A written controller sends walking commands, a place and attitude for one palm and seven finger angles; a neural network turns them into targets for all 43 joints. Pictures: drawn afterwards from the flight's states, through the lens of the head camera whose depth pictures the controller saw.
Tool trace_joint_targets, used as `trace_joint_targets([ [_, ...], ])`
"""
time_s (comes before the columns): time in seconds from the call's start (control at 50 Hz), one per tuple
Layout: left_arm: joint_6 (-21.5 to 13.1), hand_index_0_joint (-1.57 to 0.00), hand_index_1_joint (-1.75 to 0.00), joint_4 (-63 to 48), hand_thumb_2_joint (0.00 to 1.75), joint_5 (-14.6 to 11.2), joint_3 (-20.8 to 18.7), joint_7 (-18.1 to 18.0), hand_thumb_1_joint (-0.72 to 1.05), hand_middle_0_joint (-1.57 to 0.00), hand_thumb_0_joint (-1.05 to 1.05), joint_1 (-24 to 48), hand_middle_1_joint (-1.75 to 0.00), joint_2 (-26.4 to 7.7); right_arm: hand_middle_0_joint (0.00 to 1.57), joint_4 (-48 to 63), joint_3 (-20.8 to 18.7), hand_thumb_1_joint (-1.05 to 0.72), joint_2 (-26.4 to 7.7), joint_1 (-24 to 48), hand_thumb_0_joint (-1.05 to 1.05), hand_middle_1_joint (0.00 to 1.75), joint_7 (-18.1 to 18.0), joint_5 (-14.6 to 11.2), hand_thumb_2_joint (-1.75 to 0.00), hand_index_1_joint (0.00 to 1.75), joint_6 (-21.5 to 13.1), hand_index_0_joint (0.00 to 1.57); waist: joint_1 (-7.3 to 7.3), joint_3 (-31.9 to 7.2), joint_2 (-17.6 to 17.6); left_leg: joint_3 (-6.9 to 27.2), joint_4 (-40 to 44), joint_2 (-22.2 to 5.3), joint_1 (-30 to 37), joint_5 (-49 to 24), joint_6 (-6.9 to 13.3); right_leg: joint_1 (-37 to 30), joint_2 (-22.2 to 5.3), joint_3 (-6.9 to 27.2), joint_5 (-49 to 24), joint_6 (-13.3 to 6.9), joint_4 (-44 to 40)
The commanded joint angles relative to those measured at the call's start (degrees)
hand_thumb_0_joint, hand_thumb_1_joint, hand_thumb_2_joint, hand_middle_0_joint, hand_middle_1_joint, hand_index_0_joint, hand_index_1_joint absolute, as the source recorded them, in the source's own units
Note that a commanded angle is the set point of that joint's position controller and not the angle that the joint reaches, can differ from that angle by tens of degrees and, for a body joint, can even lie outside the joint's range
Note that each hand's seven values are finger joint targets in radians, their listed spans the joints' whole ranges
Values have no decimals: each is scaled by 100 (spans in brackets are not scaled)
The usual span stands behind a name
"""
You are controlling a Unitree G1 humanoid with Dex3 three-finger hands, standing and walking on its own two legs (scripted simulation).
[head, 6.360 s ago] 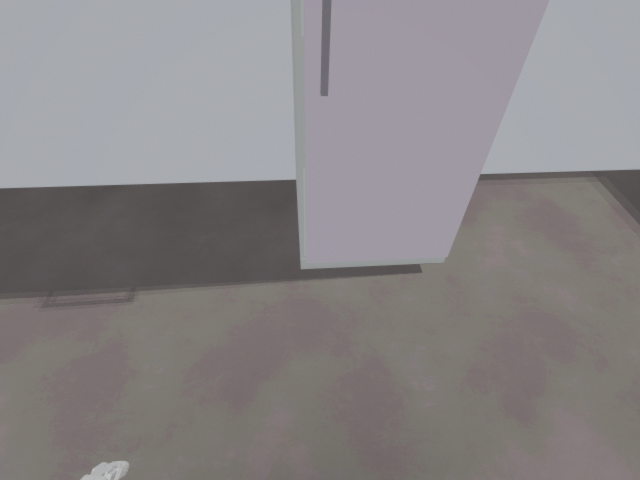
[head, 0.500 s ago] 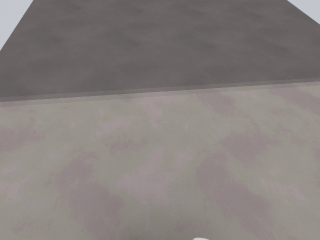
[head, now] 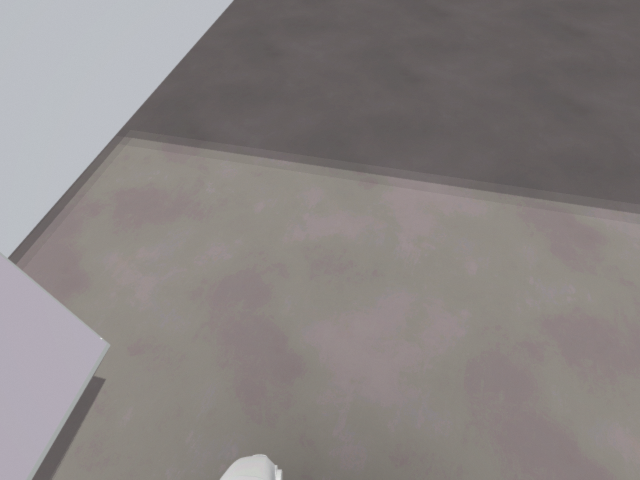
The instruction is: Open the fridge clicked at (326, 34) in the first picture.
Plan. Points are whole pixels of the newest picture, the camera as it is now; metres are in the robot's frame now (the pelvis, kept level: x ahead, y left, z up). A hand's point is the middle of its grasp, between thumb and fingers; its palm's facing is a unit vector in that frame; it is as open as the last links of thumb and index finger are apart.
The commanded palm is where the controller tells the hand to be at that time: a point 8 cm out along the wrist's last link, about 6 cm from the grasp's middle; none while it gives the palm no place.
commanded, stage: turn to face it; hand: left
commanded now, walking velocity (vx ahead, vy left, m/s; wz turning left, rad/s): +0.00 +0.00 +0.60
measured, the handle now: out of the picture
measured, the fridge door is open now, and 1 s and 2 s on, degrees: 0 0 0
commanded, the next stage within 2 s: none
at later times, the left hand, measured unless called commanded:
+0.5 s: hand out of the picture +0.09 +0.25 -0.15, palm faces +0.28 -0.92 -0.28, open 7.4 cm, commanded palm none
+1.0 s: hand out of the picture -0.10 +0.21 -0.19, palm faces +0.61 -0.75 -0.25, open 7.4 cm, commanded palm none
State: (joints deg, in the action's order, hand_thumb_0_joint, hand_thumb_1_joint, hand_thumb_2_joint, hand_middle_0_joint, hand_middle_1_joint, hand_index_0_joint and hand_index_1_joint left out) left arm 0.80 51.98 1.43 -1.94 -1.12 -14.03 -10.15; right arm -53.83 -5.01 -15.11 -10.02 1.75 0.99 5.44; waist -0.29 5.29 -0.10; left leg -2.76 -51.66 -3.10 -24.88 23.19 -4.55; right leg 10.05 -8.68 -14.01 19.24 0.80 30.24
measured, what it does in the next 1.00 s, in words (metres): steps on the spot, turning left: left foot, then right foot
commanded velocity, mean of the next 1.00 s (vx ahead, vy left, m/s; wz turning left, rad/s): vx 0.00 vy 0.00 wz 0.60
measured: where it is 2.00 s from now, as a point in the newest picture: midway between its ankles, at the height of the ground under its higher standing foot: outside the picture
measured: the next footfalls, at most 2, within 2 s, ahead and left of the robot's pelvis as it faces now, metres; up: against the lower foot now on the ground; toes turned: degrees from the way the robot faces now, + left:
left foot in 0.10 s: +0.03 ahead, +0.14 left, +0.00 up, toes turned +10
right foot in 0.54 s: +0.09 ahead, -0.10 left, +0.00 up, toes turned +16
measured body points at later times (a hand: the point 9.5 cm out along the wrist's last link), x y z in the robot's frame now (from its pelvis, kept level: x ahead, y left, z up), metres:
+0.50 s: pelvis +0.01 +0.01 +0.00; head +0.05 +0.02 +0.44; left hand +0.07 +0.30 -0.13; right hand +0.14 -0.21 -0.15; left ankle -0.01 +0.14 -0.74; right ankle +0.05 -0.12 -0.72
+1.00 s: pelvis +0.00 +0.02 -0.02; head +0.02 +0.06 +0.43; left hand -0.13 +0.25 -0.17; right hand +0.24 -0.14 -0.14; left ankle -0.05 +0.11 -0.74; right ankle +0.05 -0.11 -0.74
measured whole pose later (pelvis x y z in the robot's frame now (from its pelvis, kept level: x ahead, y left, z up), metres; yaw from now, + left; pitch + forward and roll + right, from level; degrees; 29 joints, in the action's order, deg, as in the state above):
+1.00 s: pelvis +0.00 +0.02 -0.02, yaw +36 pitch +0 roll +0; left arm 2.2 52.4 1.0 -3.2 -0.9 -15.8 -14.1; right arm -51.7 -3.9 -15.1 -8.1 2.0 0.7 3.3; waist -1.2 5.3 -1.9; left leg -5.5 -36.5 -1.6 -17.7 17.7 -0.7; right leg 13.4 -12.0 -16.8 22.2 3.4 39.1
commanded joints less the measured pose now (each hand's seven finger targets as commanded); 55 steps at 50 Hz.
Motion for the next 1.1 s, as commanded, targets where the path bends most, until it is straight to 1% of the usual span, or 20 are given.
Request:
trace_joint_targets([
  [0.0, -62, -20, -30, -263, 90, 37, -424, -60, 90, -20, 0, -334, -30, -1446, 20, 679, 15, -90, -192, 490, 0, 30, 7, -22, -90, 30, -320, 20, -247, -747, -1370, -505, 1251, 194, 146, -59, 135, -848, -1264, 683, -3621, -595, -248],
  [0.04, -35, -20, -30, -259, 90, -27, -437, -34, 90, -20, 0, -233, -30, -1434, 20, 615, -33, -90, -417, 64, 0, 30, -11, 0, -90, 30, -377, 20, 18, -981, -1073, -483, 2416, 234, 1136, -1022, 242, -454, -1133, 375, -3347, -273, 549],
  [0.06, -21, -20, -30, -352, 90, -73, -425, -11, 90, -20, 0, -201, -30, -1292, 20, 510, -147, -90, -849, -398, 0, 30, -30, 21, -90, 30, -446, 20, 299, -1349, -73, 295, 2842, -338, 2367, -2371, 520, 519, -861, 206, -2420, 44, 1677],
  [0.08, -28, -20, -30, -649, 90, -112, -308, 45, 90, -20, 0, 27, -30, -868, 20, 441, -320, -90, -1502, -844, 0, 30, -82, 16, -90, 30, -491, 20, 559, -1478, 1795, 2389, 2803, -1937, 3331, -5148, 1346, 2374, -2, 238, 1519, 509, 2970],
  [0.1, 49, -20, -30, -768, 90, -55, -276, -4, 90, -20, 0, 390, -30, -895, 20, 259, -325, -90, -1598, -1168, 0, 30, -115, -45, -90, 30, -442, 20, 647, -1564, 1378, 2256, 2721, -2217, 3113, -5780, 1756, 2483, 34, 921, 2003, 444, 3567],
  [0.2, 94, -20, -30, -489, 90, -59, -351, 48, 90, -20, 0, 384, -30, -929, 20, 578, -89, -90, -910, 48, 0, 30, -235, 23, -90, 30, -490, 20, 158, -741, 1103, 1376, 2977, -1066, 1742, -4048, 1312, 2165, 100, 1314, 578, 460, 3650],
  [0.36, 91, -20, -30, -711, 90, -72, -307, 25, 90, -20, 0, 744, -30, -821, 20, 565, -171, -90, -1011, -171, 0, 30, -196, 51, -90, 30, -446, 20, 268, -798, 843, 2012, 3054, -948, 1698, -3183, 1452, 1789, 440, 1340, 569, 486, 2274],
  [0.48, -43, -20, -30, -659, 90, -128, -306, -21, 90, -20, 0, 151, -30, -892, 20, 683, -215, -90, -949, 120, 0, 30, -172, 15, -90, 30, -392, 20, -78, -986, 834, 2222, 2334, -519, 824, -3177, 1113, -28, 721, 1192, -501, 372, -181],
  [0.5, -109, -20, -30, -627, 90, -97, -353, -44, 90, -20, 0, -92, -30, -1141, 20, 715, -186, -90, -757, 79, 0, 30, -150, -32, -90, 30, -400, 20, -202, -1103, 251, 1995, 1844, -187, 204, -2208, 795, -848, 254, 1586, -949, 288, -947],
  [0.52, -176, -20, -30, -651, 90, 11, -474, -103, 90, -20, 0, -171, -30, -1761, 20, 815, -112, -90, -302, -101, 0, 30, -118, -73, -90, 30, -408, 20, -216, -1240, -1601, 903, 496, 660, -930, 115, 276, -1648, -1411, 3204, -1559, -278, -1403],
  [0.54, -125, -20, -30, -698, 90, -19, -451, -113, 90, -20, 0, -169, -30, -1885, 20, 874, -167, -90, -521, 17, 0, 30, -135, -13, -90, 30, -375, 20, -246, -1127, -1581, 726, -683, 620, -955, 1237, 201, -877, -2153, 3509, -1984, -834, -1372],
  [0.56, -127, -20, -30, -757, 90, -34, -398, -117, 90, -20, 0, 100, -30, -1573, 20, 776, -197, -90, -601, 4, 0, 30, -110, 21, -90, 30, -312, 20, -112, -885, -972, 906, -1410, 433, -873, 840, 227, -374, -1821, 3003, -1555, -909, -1399],
  [0.64, -156, -20, -30, -842, 90, -43, -240, -80, 90, -20, 0, 675, -30, -1044, 20, 433, -160, -90, -434, -220, 0, 30, 10, 41, -90, 30, -215, 20, 211, -279, -1002, 497, -1990, 174, -919, -227, 55, 8, -929, 1509, -1960, -535, -1219],
  [0.82, -106, -20, -30, -425, 90, 31, -340, -82, 90, -20, 0, -208, -30, -1366, 20, 617, -1, -90, -246, 544, 0, 30, 34, -24, -90, 30, -232, 20, -215, -509, -1112, -149, 83, 74, -357, 129, 8, -679, -1244, 853, -3161, -724, -784],
  [0.92, -29, -20, -30, -372, 90, 14, -427, -47, 90, -20, 0, -47, -30, -1488, 20, 597, 8, -90, -336, 110, 0, 30, 14, -25, -90, 30, -337, 20, -3, -772, -1135, -416, 1665, 145, 717, -483, 204, -362, -1303, 435, -2720, -454, -18],
  [0.94, 2, -20, -30, -390, 90, -35, -430, -30, 90, -20, 0, -72, -30, -1447, 20, 537, -41, -90, -512, -189, 0, 30, 13, -4, -90, 30, -382, 20, 170, -988, -696, -313, 2437, 150, 1496, -1235, 278, 42, -1175, 266, -2407, -214, 678],
  [0.96, 29, -20, -30, -498, 90, -80, -398, 1, 90, -20, 0, -141, -30, -1203, 20, 471, -179, -90, -1107, -606, 0, 30, -19, 23, -90, 30, -453, 20, 411, -1321, 717, 1074, 2862, -795, 2560, -2520, 711, 1193, -615, 88, -941, 180, 1981],
  [0.98, 35, -20, -30, -763, 90, -95, -268, 22, 90, -20, 0, 164, -30, -806, 20, 405, -304, -90, -1644, -1006, 0, 30, -77, -11, -90, 30, -473, 20, 596, -1354, 2087, 2700, 3053, -2052, 2877, -4969, 1430, 2444, 94, 421, 2111, 524, 3128],
  [1.0, 102, -20, -30, -784, 90, -47, -276, -13, 90, -20, 0, 338, -30, -995, 20, 283, -284, -90, -1619, -1128, 0, 30, -107, -26, -90, 30, -432, 20, 595, -1434, 1388, 2385, 2929, -2217, 2718, -4722, 1725, 2396, -9, 1029, 1987, 395, 3639],
  [1.08, 119, -20, -30, -464, 90, -41, -356, 40, 90, -20, 0, 419, -30, -1004, 20, 577, -67, -90, -978, -39, 0, 30, -224, 20, -90, 30, -470, 20, 182, -582, 1019, 1667, 3246, -1114, 1512, -3094, 1273, 2274, 19, 1333, 476, 434, 3897],
])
